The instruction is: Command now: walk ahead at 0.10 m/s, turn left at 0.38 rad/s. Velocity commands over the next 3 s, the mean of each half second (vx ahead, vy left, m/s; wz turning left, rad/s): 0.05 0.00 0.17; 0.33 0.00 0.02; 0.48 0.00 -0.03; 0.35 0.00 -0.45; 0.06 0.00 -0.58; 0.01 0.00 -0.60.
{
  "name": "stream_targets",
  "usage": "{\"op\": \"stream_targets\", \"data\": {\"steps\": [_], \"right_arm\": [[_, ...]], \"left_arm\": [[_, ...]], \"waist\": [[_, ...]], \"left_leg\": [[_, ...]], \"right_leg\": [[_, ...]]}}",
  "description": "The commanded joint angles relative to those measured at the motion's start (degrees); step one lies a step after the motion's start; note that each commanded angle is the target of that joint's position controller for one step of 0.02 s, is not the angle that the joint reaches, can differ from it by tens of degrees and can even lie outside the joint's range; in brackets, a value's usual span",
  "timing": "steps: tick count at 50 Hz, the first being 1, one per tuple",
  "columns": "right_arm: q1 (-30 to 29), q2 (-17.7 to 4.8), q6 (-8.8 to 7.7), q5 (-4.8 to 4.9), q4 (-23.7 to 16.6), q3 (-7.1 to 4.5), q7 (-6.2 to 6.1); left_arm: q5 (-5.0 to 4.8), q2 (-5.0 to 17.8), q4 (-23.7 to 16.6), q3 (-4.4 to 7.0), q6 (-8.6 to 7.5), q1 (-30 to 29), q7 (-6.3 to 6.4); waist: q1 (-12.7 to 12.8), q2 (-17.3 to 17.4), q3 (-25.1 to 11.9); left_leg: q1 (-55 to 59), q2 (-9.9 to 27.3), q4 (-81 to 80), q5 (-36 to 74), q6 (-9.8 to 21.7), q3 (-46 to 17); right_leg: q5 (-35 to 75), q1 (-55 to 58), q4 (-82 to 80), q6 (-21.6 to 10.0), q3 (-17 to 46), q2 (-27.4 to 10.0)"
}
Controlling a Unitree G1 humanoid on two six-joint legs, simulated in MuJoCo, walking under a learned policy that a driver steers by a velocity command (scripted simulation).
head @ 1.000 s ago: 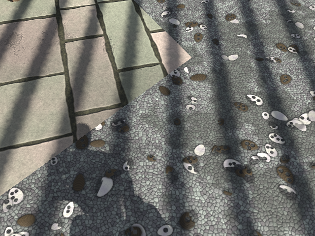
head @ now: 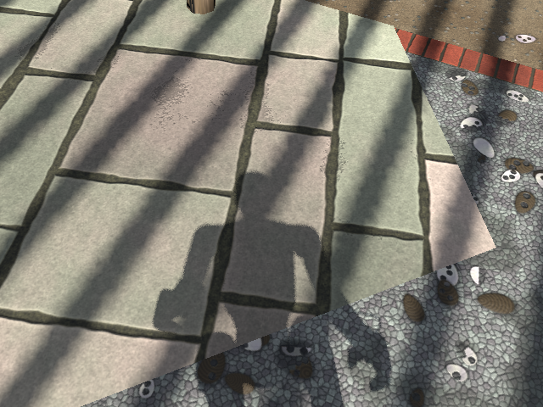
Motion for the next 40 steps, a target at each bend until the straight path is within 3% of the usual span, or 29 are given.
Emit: {"op": "stream_targets", "data": {"steps": [1,6,8,9,10,11,12,13,14,15,17,21,23,24,25,26,27,28,29,30,31,32,34,37,39,40], "right_arm": [[3.69,-7.84,0.04,-0.47,-2.56,-1.59,-0.67],[2.66,-7.84,0.70,-1.28,-2.63,-1.18,-0.94],[0.30,-7.77,0.81,-0.75,-2.84,-0.88,-1.16],[-1.36,-7.49,0.61,0.07,-3.12,-0.57,-1.29],[-0.24,-5.28,0.05,0.45,-4.11,0.30,-1.21],[5.65,-3.18,0.42,0.62,-3.16,0.62,-1.39],[5.32,-6.37,1.65,-0.13,-1.96,-0.20,-1.81],[3.01,-6.94,2.26,-0.40,-1.45,-0.43,-1.71],[1.23,-5.99,2.69,-0.46,-1.04,-0.29,-1.50],[0.57,-5.27,3.16,-0.31,-0.72,-0.09,-1.17],[1.30,-4.12,3.71,-0.31,0.82,0.55,-0.70],[-1.38,-3.19,4.08,0.28,2.76,1.29,-1.21],[-0.99,-2.85,3.77,0.28,4.19,1.58,-1.41],[0.53,-2.30,3.39,-0.06,5.47,1.95,-1.37],[0.43,-3.50,2.84,-0.91,6.04,1.86,-1.31],[1.03,-5.00,2.19,-1.81,5.94,1.76,-1.24],[0.71,-6.99,2.09,-1.35,6.48,1.31,-0.95],[2.53,-7.28,1.70,-0.83,7.17,1.16,-0.82],[4.34,-8.65,1.10,-0.59,8.05,0.71,-0.87],[2.95,-9.17,0.60,-1.00,8.06,0.25,-1.03],[2.31,-8.35,0.13,-1.20,7.67,0.27,-1.10],[1.67,-8.30,-0.44,-1.11,7.54,0.17,-1.04],[1.76,-7.29,-1.48,-0.71,8.05,0.12,-0.70],[3.02,-7.23,-2.06,-0.72,8.86,-0.20,-0.40],[1.87,-7.41,-2.03,-0.38,8.54,-0.40,-0.23],[1.41,-6.12,-2.47,-0.58,7.96,-0.01,-0.16]], "left_arm": [[-0.36,4.77,-3.00,0.81,0.00,1.10,0.26],[-1.04,5.30,-2.82,0.59,-0.60,1.71,0.82],[-1.14,5.09,-1.64,0.56,-1.01,5.20,1.14],[-0.70,4.93,-0.77,0.56,-1.51,8.05,1.37],[-0.01,7.61,-0.70,0.94,-2.13,10.01,1.89],[-0.57,10.94,-1.87,1.19,-1.73,8.05,1.83],[-1.39,7.39,-1.04,0.21,-1.27,9.68,1.37],[-1.09,6.02,-1.00,-0.34,-1.41,8.59,0.95],[-0.83,5.07,-0.95,-0.74,-1.35,6.38,0.94],[-0.59,4.61,-0.99,-1.07,-1.20,4.33,1.16],[-0.34,5.30,-0.15,-1.03,-1.07,3.06,1.24],[-0.53,6.89,2.47,-0.56,-0.72,6.20,0.85],[-0.64,7.36,3.19,-0.28,-0.33,5.47,0.78],[-0.72,7.06,3.76,-0.28,-0.09,5.98,0.61],[-0.89,7.17,4.43,0.04,0.17,7.61,0.38],[-1.08,7.52,4.39,0.46,0.57,7.56,0.04],[-1.33,6.76,3.35,0.46,0.99,5.22,-0.21],[-0.94,6.52,2.35,0.54,0.97,1.87,-0.61],[-0.77,4.58,1.34,0.35,0.50,-0.38,-1.05],[-0.35,4.16,1.19,0.35,-0.09,-0.37,-1.26],[0.00,5.85,1.35,1.02,-0.65,0.16,-1.47],[0.30,5.84,1.75,1.21,-1.29,1.81,-1.86],[0.19,4.44,1.65,1.00,-2.43,1.54,-2.58],[-0.31,3.51,1.25,1.01,-2.74,1.41,-2.69],[-0.56,3.52,4.50,1.48,-2.93,9.88,-2.06],[-0.46,5.76,6.66,2.34,-3.40,16.52,-1.31]], "waist": [[0.04,6.91,-8.62],[0.00,7.27,-6.55],[2.03,7.00,-5.86],[4.12,5.80,-6.15],[3.67,-0.44,-9.86],[0.76,-9.66,-11.59],[2.54,-8.55,-13.97],[2.39,-4.19,-10.42],[1.74,-2.18,-8.39],[0.72,-3.26,-7.00],[-0.01,-6.37,-6.57],[2.31,-6.33,-7.85],[1.56,-6.04,-7.53],[1.07,-5.16,-8.40],[1.88,-4.27,-7.49],[1.87,-3.14,-5.50],[1.74,3.06,-0.50],[-0.09,7.63,2.66],[-1.02,13.46,4.08],[-0.65,15.59,5.96],[-0.04,12.61,5.15],[1.05,10.80,3.76],[1.33,10.86,2.91],[1.60,11.27,1.92],[5.58,8.10,0.40],[8.25,4.19,-2.47]], "left_leg": [[8.31,16.36,0.30,45.06,3.26,-9.90],[9.35,18.04,3.77,46.45,4.66,-12.58],[7.04,17.04,6.11,42.64,3.02,-13.34],[3.84,15.40,8.58,38.29,0.83,-13.02],[-0.30,11.94,13.93,26.13,-2.01,-10.56],[-5.95,3.15,21.72,-10.43,-4.19,-3.99],[-6.09,1.89,28.44,-27.61,-4.61,-1.70],[-6.94,2.44,32.95,-26.48,-5.15,-2.75],[-6.86,3.38,33.42,-23.34,-5.90,-3.42],[-5.81,4.44,31.29,-20.51,-6.74,-3.52],[-3.03,4.74,25.09,-17.59,-8.39,-1.05],[-0.02,5.90,12.26,-13.75,-8.93,2.16],[3.02,6.28,3.84,-7.06,-8.05,3.35],[6.96,6.44,-1.79,-3.39,-7.33,3.69],[9.71,7.51,-1.20,-5.37,-6.23,1.84],[9.19,10.15,-0.53,-14.63,-4.39,-1.35],[1.57,11.21,-2.76,-27.37,-1.47,-5.45],[-1.29,14.65,-8.47,-34.66,1.18,-11.64],[-0.31,20.29,-15.05,-37.55,3.63,-19.61],[0.27,24.31,-18.18,-34.00,5.25,-23.23],[2.21,24.79,-18.64,-29.66,5.72,-23.14],[4.78,23.80,-17.63,-25.19,5.65,-21.10],[6.08,21.23,-15.37,-17.93,4.90,-15.67],[2.81,19.75,-12.52,-12.39,4.21,-11.56],[-5.79,17.69,-6.17,-8.33,2.50,-8.44],[-12.02,15.29,1.49,-5.84,0.97,-5.46]], "right_leg": [[1.13,2.56,-2.65,-0.63,-1.54,1.26],[-5.07,9.02,-11.49,-3.22,-1.55,3.26],[-2.83,16.90,-21.58,-4.69,-1.94,4.01],[6.15,24.53,-30.47,-5.59,-0.93,3.02],[24.07,33.65,-32.62,-7.63,7.48,-5.56],[50.98,37.37,-30.16,-16.28,18.92,-17.72],[51.31,33.81,-30.53,-22.16,23.01,-20.92],[44.66,30.78,-32.08,-21.89,20.08,-18.16],[36.45,28.16,-33.39,-19.24,15.86,-14.52],[30.48,26.12,-34.95,-16.29,12.24,-11.48],[25.96,25.32,-35.56,-13.30,7.32,-6.98],[17.65,28.12,-35.09,-13.05,8.23,-6.50],[11.35,26.75,-34.59,-11.90,8.66,-5.80],[0.03,24.66,-35.75,-10.36,8.72,-4.99],[-14.76,20.41,-37.42,-8.53,9.52,-3.87],[-23.48,16.28,-36.64,-7.67,9.17,-2.31],[-26.34,13.52,-34.42,-7.06,4.59,1.82],[-22.93,11.78,-26.92,-6.62,1.52,4.14],[-15.13,9.27,-18.46,-5.81,-3.00,6.85],[-9.89,7.37,-12.29,-5.54,-4.62,5.95],[-10.43,5.20,-8.42,-5.76,-3.26,4.42],[-10.78,4.37,-7.23,-5.92,-2.77,3.60],[-10.76,6.68,-10.71,-5.96,-4.09,3.07],[-9.22,15.61,-19.10,-6.19,-6.78,4.30],[-3.09,31.73,-28.15,-6.39,-8.68,6.62],[-4.74,42.67,-30.11,-6.90,-4.56,4.29]]}}
Next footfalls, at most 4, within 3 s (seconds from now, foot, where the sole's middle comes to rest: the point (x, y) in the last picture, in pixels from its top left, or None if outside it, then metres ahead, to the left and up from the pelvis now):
0.20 right None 0.14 -0.13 -0.78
0.50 left None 0.05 0.08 -0.78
0.80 right None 0.17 -0.15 -0.78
1.26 left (234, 383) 0.48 0.07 -0.78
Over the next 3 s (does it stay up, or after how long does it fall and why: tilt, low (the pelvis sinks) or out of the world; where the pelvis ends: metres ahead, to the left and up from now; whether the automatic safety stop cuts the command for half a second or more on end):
stays up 0.72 0.01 -0.01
